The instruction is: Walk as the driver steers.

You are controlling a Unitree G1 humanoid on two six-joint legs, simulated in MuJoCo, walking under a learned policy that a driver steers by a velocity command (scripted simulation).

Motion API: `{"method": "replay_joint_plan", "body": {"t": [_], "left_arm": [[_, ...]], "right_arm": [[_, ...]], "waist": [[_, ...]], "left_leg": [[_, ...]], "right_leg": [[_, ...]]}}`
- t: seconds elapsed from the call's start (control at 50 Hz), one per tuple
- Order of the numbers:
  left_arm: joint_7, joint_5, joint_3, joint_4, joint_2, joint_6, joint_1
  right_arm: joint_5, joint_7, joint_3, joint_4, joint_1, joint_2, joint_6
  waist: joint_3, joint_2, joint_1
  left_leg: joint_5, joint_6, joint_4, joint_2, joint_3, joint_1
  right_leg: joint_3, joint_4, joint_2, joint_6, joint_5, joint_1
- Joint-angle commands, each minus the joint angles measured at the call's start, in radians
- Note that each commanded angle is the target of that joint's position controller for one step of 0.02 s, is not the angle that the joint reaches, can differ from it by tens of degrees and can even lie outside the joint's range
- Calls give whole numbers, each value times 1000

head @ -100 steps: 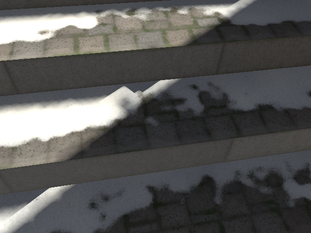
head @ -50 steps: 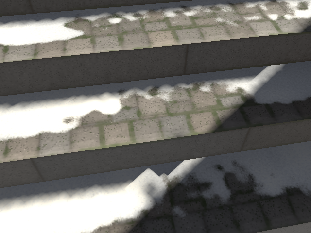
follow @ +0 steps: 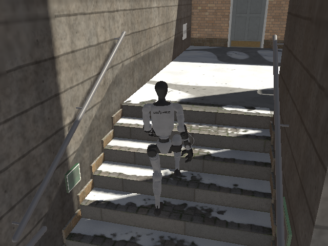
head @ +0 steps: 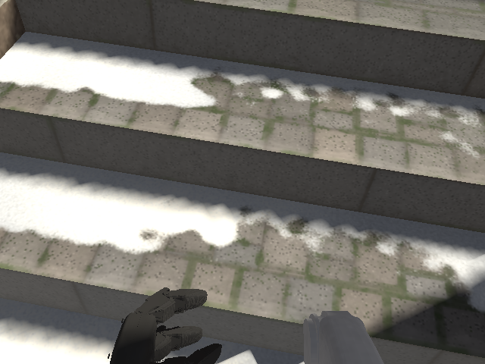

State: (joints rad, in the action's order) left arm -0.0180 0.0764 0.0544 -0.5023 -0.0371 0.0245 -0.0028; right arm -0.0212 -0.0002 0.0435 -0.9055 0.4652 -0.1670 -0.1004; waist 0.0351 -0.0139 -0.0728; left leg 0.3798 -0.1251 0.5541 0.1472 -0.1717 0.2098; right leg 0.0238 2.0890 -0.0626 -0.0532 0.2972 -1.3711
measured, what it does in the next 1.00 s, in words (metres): climbs: right foot 0.16 m higher, then left foot 0.15 m higher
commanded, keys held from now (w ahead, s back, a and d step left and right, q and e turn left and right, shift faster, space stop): w+q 0.36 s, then w+e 0.64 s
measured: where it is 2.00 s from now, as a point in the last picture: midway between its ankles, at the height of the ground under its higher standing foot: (127, 92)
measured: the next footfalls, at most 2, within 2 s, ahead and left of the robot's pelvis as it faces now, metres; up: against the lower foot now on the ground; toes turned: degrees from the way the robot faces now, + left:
right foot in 0.16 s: +0.28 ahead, -0.14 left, +0.16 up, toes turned +1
left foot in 0.54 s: +0.50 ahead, +0.23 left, +0.31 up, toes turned +15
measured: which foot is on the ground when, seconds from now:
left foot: down 0.00-0.16, up 0.18-0.52, down 0.54-0.90, up 0.92-1.00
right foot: up 0.00-0.14, down 0.16-0.74, up 0.76-0.98, down 1.00-1.00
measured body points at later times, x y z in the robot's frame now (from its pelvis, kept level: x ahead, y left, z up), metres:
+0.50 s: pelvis +0.30 -0.02 +0.16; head +0.32 -0.01 +0.61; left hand +0.19 +0.20 +0.02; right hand +0.60 -0.13 +0.11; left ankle +0.38 +0.14 -0.42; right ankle +0.24 -0.14 -0.57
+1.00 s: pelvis +0.62 +0.15 +0.28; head +0.67 +0.16 +0.72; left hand +0.71 +0.49 +0.21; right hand +0.85 -0.06 +0.17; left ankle +0.32 +0.22 -0.30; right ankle +0.68 +0.13 -0.41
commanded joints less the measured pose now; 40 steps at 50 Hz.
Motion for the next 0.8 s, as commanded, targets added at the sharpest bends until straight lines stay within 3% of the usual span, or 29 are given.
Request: {"method": "replay_joint_plan", "body": {"t": [0.02,0.08,0.1,0.14,0.16,0.18,0.2,0.22,0.24,0.26,0.28,0.32,0.34,0.36,0.4,0.44,0.46,0.48,0.56,0.6,0.62,0.66,0.68,0.7,0.72,0.74,0.76,0.78,0.8], "left_arm": [[21,-16,16,209,-17,11,368],[38,-41,5,153,-23,-5,207],[33,-50,-10,78,-26,-10,39],[5,-88,-81,15,-182,-3,-203],[-9,-68,-122,-22,-267,8,-303],[-14,-35,-149,-58,-358,22,-351],[-24,-49,-152,-44,-323,2,-254],[-23,-62,-131,-74,-239,4,-155],[-26,-60,-119,-130,-167,10,-149],[-30,-43,-102,-196,-104,23,-197],[-28,-25,-90,-255,-64,45,-230],[-11,-20,-92,-338,-69,84,-268],[1,-31,-98,-372,-88,100,-281],[14,-37,-102,-374,-103,110,-260],[16,-46,-106,-366,-147,121,-247],[2,-41,-114,-362,-211,135,-274],[1,-44,-124,-378,-243,139,-310],[-4,-46,-122,-402,-232,132,-379],[-29,-17,-132,-451,-239,110,-657],[-43,19,-139,-479,-246,95,-792],[-54,38,-139,-518,-223,85,-889],[-69,82,-142,-565,-221,95,-989],[-70,73,-144,-597,-212,88,-1084],[-74,67,-136,-601,-163,79,-1049],[-78,33,-129,-478,-132,67,-715],[-58,-55,-150,-414,-222,63,-627],[-12,-116,-141,-336,-238,59,-503],[6,-79,-152,-286,-322,81,-359],[2,-95,-195,-208,-337,108,-176]], "right_arm": [[19,41,35,22,117,-119,-4],[29,59,49,81,6,-160,10],[27,59,50,106,-54,-159,11],[42,23,87,145,-110,-275,-22],[35,0,91,166,-157,-252,-54],[55,-28,66,250,-199,-94,-63],[-10,-37,66,274,-192,-94,-62],[-28,-40,60,291,-182,-59,-47],[-42,-30,39,300,-212,-20,-26],[-41,-17,24,314,-230,8,-2],[-31,-16,10,327,-226,20,18],[-13,0,-9,345,-257,56,60],[-8,2,-18,370,-288,68,71],[-9,-2,-14,377,-306,41,77],[-15,-17,-7,381,-349,-10,82],[-11,-29,9,361,-364,-63,69],[-14,-32,6,354,-386,-43,65],[-19,-34,-3,344,-415,-16,57],[-27,-29,-24,461,-759,41,43],[-21,-32,-29,507,-890,22,33],[-8,-27,-53,576,-1036,54,22],[9,-15,-71,652,-1143,56,-1],[10,-14,-83,700,-1235,44,-26],[11,-26,-99,735,-1236,79,-61],[13,-57,-110,671,-890,132,-87],[7,-60,-65,597,-429,78,-80],[54,-77,-6,453,-183,-47,-74],[93,-43,22,349,-70,-26,-4],[27,0,51,290,-95,-108,26]], "waist": [[-95,80,-70],[38,71,29],[164,93,116],[320,147,263],[369,88,312],[401,-257,271],[383,-253,208],[194,-148,126],[32,-4,96],[-34,73,77],[-57,84,41],[-96,-8,21],[-124,-31,-1],[-135,-22,-28],[-142,21,-20],[-82,4,7],[-64,-35,13],[-26,-36,49],[-81,-73,223],[-123,-85,294],[-151,-115,354],[-151,-155,384],[-107,-134,439],[-64,-134,408],[132,-139,175],[564,-80,-19],[857,233,-122],[820,282,-186],[523,261,-161]], "left_leg": [[-209,-163,-468,-252,-362,-18],[-920,-122,-437,-265,-156,9],[-1413,-94,-311,-262,-81,35],[-1712,-69,37,-260,-117,-75],[-1495,-46,327,-203,-116,30],[-432,25,762,6,-60,418],[-196,35,1071,-12,-76,528],[-255,29,1183,-64,-24,619],[-315,14,1259,-100,34,671],[-305,-3,1305,-111,26,701],[-261,-11,1328,-112,16,710],[-169,-22,1456,-109,-9,849],[-140,-16,1382,-137,-30,903],[-174,-13,1308,-152,-44,877],[-296,17,1064,-143,-14,775],[-358,28,882,-142,70,677],[-314,19,856,-171,147,693],[-256,9,859,-203,216,750],[62,28,928,-273,247,1224],[284,33,1054,-273,227,1508],[457,23,1097,-270,212,1647],[610,7,1143,-274,126,1818],[634,10,1027,-246,182,1834],[623,16,727,-196,199,1537],[259,18,202,-198,113,688],[-190,-13,134,-382,-122,-207],[-511,-57,162,-565,-315,-1019],[-758,32,225,-534,-234,-1122],[-781,73,163,-452,-87,-1073]], "right_leg": [[64,-310,-6,15,89,9],[135,-676,29,-36,161,551],[149,-730,100,-67,168,839],[89,-1023,135,-64,189,1105],[-95,-1144,54,-101,338,1268],[-714,-1449,-280,-251,408,1436],[-1044,-1712,-313,-260,483,1342],[-912,-1688,-298,-247,662,1206],[-741,-1641,-292,-212,594,1067],[-575,-1606,-277,-174,455,974],[-450,-1624,-249,-140,346,928],[-306,-1694,-251,-101,181,969],[-227,-1722,-237,-73,156,979],[-148,-1753,-215,-40,84,945],[-37,-1814,-179,-66,-34,894],[32,-1887,-166,-96,-184,1002],[41,-1895,-167,-107,-285,1103],[39,-1879,-155,-117,-372,1259],[-111,-1898,-231,-170,-473,1770],[-189,-1857,-261,-196,-546,2010],[-231,-1853,-289,-206,-704,2094],[-229,-1759,-332,-176,-1036,2263],[-210,-1713,-297,-149,-1210,2346],[-174,-1608,-219,-94,-1521,2177],[-132,-1491,-132,7,-1428,1634],[-209,-1200,-175,47,-1244,1248],[-68,-761,7,117,-454,760],[-129,-486,110,109,246,448],[-165,-436,140,56,232,139]]}}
